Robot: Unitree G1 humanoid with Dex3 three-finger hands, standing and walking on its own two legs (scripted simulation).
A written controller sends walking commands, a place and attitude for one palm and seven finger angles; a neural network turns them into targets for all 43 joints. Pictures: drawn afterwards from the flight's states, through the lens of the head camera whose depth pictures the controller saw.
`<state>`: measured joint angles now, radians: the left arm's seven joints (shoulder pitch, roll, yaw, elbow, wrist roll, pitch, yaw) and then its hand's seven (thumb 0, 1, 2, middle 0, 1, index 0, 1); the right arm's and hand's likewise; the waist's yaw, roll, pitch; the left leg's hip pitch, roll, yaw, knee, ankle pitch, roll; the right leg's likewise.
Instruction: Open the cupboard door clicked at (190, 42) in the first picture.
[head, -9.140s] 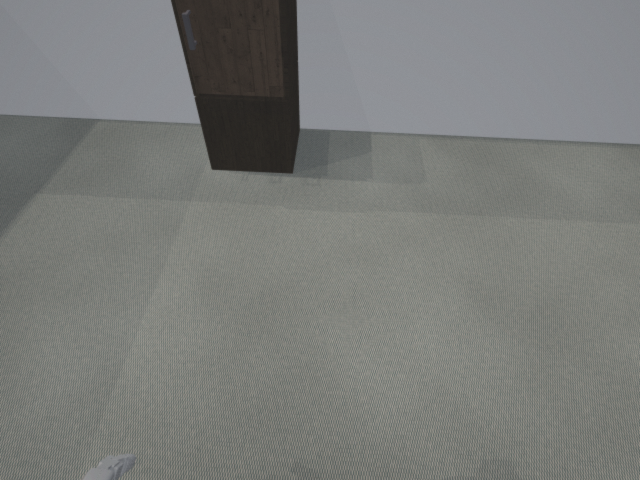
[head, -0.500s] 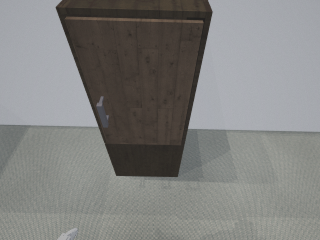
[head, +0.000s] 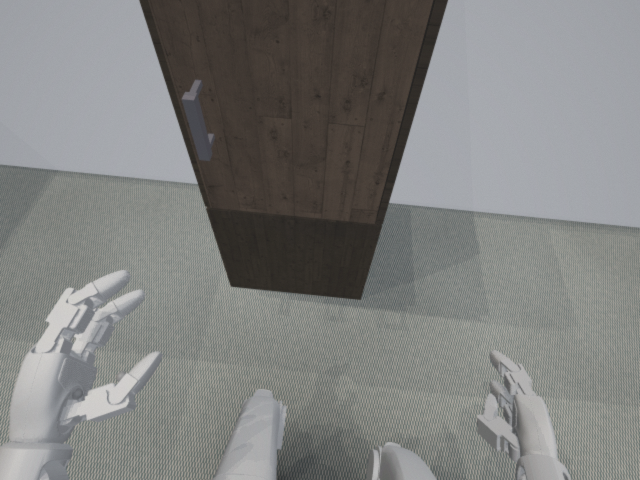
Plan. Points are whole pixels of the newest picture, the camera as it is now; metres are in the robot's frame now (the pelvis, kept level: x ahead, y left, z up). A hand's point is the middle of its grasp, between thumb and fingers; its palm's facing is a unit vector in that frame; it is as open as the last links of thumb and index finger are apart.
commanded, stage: raise the hand with hooked fingers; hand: left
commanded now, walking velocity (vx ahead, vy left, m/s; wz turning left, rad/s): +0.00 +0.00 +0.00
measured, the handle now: (201, 121) +0.61 +0.29 +0.04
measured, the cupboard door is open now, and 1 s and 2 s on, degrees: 0 0 0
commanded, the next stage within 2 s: move the hooked fingers beside the handle in 1.50 s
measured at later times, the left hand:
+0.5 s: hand (124, 325) +0.26 +0.27 +0.04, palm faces -0.02 -1.00 -0.04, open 12.7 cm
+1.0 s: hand (95, 285) +0.29 +0.31 +0.06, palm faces +0.04 -1.00 -0.05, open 14.0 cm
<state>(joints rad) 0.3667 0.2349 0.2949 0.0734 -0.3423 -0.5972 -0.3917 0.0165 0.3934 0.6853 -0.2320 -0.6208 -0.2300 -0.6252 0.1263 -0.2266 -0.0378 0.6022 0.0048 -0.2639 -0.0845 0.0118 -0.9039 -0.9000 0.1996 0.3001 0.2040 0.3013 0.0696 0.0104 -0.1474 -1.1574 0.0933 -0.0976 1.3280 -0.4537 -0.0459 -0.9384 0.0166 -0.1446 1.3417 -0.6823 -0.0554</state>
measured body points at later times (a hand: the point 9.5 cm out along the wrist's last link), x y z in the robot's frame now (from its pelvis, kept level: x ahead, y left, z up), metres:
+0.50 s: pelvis +0.00 +0.04 +0.01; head +0.09 +0.06 +0.45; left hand +0.25 +0.32 +0.04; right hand +0.16 -0.23 -0.07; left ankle +0.10 +0.15 -0.61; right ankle -0.01 -0.09 -0.61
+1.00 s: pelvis +0.00 +0.04 +0.01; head +0.09 +0.08 +0.45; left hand +0.28 +0.36 +0.06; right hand +0.16 -0.21 -0.07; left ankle +0.10 +0.15 -0.61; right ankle -0.01 -0.09 -0.61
